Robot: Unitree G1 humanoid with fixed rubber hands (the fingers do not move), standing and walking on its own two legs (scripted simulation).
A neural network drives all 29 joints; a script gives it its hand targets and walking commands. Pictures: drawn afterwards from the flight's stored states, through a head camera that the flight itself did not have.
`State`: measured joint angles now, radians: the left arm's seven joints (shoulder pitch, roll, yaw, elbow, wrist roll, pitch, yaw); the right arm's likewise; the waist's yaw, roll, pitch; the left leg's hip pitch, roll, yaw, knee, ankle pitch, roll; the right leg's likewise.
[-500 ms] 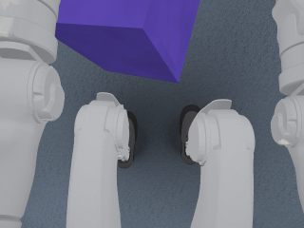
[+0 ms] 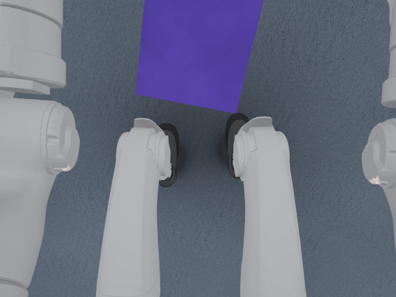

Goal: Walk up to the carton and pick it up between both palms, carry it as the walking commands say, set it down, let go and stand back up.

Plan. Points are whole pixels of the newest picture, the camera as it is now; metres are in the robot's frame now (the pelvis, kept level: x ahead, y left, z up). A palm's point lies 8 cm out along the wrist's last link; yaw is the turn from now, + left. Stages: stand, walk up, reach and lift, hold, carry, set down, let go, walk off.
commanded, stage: set down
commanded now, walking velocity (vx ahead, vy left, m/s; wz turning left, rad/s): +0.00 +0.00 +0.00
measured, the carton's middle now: (198, 43) +0.46 +0.00 -0.40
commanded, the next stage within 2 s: let go in 0.54 s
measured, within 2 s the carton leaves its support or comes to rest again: neither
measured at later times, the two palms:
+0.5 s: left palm out of the picture +0.58 +0.15 +0.04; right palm out of the picture +0.56 -0.23 +0.01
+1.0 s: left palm out of the picture +0.43 +0.18 +0.09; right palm out of the picture +0.43 -0.24 +0.08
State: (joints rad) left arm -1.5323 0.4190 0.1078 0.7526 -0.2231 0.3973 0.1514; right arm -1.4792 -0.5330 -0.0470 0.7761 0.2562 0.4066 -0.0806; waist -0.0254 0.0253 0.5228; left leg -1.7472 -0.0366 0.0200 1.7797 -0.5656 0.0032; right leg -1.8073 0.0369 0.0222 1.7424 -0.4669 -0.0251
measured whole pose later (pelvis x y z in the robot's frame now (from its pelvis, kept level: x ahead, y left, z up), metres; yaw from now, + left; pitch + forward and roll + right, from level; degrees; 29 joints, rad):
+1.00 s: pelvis +0.03 -0.01 +0.18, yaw -1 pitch +16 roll +2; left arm -0.58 0.31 0.11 0.19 -0.16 0.46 0.02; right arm -0.63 -0.34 -0.13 0.26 0.10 0.47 -0.05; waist -0.02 0.00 0.45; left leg -0.94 -0.04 0.00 1.04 -0.38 -0.01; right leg -1.00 0.03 0.04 1.05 -0.32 -0.02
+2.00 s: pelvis +0.15 +0.01 +0.26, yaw -1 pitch +2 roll -1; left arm 0.24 0.21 0.04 0.43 -0.04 0.11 -0.06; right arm 0.18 -0.20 -0.10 0.45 -0.03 0.13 0.06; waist -0.02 0.04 0.02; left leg -0.20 -0.03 -0.03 0.50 -0.33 0.03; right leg -0.25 0.02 0.04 0.49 -0.28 0.00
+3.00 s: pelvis +0.13 +0.01 +0.26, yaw -1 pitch +0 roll +0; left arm 0.30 0.33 0.03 0.57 -0.03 0.01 0.00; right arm 0.21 -0.32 -0.09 0.63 -0.03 -0.01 0.02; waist -0.02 0.02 -0.14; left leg -0.20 -0.03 -0.03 0.53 -0.32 0.03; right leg -0.25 0.02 0.04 0.52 -0.27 0.00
